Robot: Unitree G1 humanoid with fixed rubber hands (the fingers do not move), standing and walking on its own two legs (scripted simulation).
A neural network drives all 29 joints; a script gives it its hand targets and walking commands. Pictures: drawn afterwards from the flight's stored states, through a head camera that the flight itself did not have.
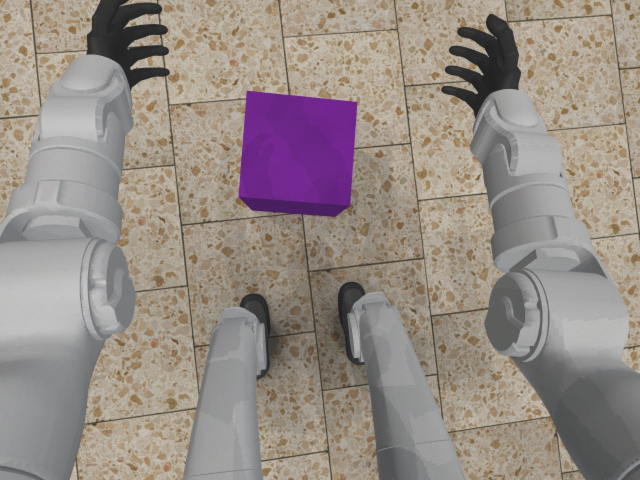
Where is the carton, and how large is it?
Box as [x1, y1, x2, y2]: [238, 91, 356, 216]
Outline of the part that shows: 247,91 238,196 251,209 254,210 335,216 349,205 356,102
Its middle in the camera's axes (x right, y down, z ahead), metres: -0.05 -0.17 +0.85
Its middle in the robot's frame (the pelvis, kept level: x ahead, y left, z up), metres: +0.53 -0.03 -0.52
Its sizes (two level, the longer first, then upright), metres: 0.210 0.200 0.250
